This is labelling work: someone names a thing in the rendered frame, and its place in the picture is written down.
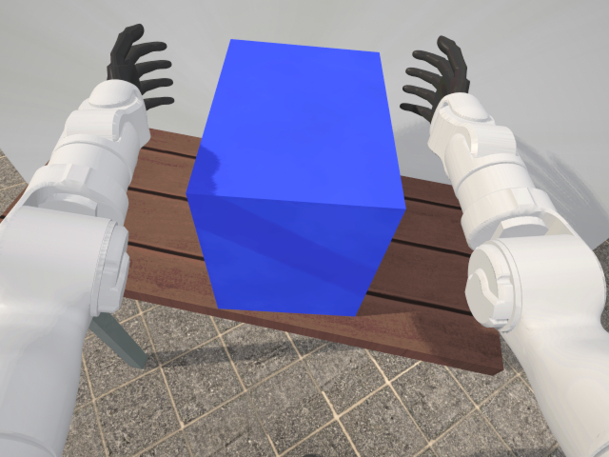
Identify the left robot upper arm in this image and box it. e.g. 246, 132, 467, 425
0, 206, 129, 457

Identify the robot left forearm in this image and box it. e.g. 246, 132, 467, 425
0, 79, 150, 238

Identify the robot right forearm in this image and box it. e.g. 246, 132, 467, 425
427, 92, 606, 311

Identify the carton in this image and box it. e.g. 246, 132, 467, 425
186, 39, 406, 316

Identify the table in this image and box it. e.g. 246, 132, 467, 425
0, 129, 504, 376

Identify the left robot hand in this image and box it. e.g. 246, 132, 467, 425
107, 24, 174, 110

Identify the right robot upper arm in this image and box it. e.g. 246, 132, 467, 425
465, 234, 609, 457

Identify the right robot hand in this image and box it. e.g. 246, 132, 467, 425
400, 35, 470, 125

